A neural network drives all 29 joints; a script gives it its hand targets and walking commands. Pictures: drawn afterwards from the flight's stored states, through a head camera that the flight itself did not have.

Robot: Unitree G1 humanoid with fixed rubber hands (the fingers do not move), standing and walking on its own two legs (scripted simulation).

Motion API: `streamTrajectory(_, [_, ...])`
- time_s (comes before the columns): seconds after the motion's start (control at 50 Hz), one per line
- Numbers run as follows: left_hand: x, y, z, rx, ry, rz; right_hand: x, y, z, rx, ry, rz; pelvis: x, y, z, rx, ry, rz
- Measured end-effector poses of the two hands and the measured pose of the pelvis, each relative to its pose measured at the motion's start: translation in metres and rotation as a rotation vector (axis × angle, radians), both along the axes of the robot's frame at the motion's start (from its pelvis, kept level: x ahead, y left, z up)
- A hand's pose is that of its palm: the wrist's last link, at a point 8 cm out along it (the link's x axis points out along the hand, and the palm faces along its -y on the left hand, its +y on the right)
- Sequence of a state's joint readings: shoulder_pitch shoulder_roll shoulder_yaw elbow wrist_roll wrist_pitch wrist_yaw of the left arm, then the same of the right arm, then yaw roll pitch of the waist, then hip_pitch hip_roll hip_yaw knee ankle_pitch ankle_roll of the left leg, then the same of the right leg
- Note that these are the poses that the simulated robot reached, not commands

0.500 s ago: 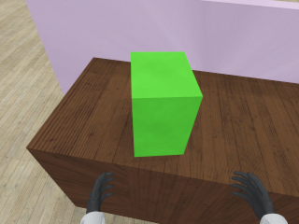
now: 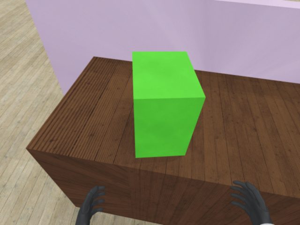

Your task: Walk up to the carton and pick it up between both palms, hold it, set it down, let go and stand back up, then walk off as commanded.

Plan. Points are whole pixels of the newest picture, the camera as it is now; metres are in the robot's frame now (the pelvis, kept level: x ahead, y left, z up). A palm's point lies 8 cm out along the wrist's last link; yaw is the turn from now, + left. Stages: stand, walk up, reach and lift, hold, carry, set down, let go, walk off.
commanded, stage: set down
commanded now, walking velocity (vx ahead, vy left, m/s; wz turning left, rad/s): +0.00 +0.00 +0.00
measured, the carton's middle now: (160, 106) +0.49 +0.04 +0.04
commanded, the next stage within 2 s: let go in 0.78 s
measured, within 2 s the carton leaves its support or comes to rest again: neither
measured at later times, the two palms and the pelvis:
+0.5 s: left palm (80, 223) +0.16 +0.22 -0.08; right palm out of the picture +0.18 -0.22 -0.06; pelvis +0.01 +0.00 +0.00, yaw +0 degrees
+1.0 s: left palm (79, 222) +0.16 +0.23 -0.09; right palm out of the picture +0.17 -0.22 -0.07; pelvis +0.02 +0.01 +0.00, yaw +0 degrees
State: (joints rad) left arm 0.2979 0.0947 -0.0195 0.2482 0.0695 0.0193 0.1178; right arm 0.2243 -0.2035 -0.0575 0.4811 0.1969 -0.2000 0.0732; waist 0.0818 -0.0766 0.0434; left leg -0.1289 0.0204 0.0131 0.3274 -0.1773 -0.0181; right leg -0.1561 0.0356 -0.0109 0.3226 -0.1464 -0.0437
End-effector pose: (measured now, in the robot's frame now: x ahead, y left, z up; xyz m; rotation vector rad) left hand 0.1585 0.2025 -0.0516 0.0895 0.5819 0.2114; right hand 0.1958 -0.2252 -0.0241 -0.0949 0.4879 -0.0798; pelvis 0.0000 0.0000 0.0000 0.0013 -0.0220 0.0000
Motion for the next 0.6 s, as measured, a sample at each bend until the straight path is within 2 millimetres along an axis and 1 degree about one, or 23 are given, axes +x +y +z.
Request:
streamTrajectory(0.04, [-0.004,0.001,-0.004,-0.001,0.026,-0.003,-0.002,0.001,-0.001,-0.002,0.011,0.0,-0.001,0.0,0.0,0.0,-0.002,0.0])
streamTrajectory(0.22, [-0.006,0.008,-0.006,0.018,0.057,-0.014,-0.004,0.006,-0.008,-0.019,0.056,0.013,0.0,0.0,0.0,-0.001,-0.001,0.0])
streamTrajectory(0.34, [-0.008,0.007,-0.019,0.001,0.136,-0.03,-0.01,0.004,-0.022,-0.041,0.137,0.005,0.005,0.001,0.0,-0.001,0.005,0.0])
streamTrajectory(0.44, [-0.006,0.011,-0.025,0.009,0.172,-0.051,-0.014,0.003,-0.03,-0.052,0.175,-0.011,0.01,0.002,0.0,-0.002,0.011,0.0])
streamTrajectory(0.6, [-0.001,0.023,-0.029,0.027,0.2,-0.077,-0.013,0.006,-0.036,-0.068,0.189,-0.014,0.016,0.006,0.0,-0.007,0.014,0.0])
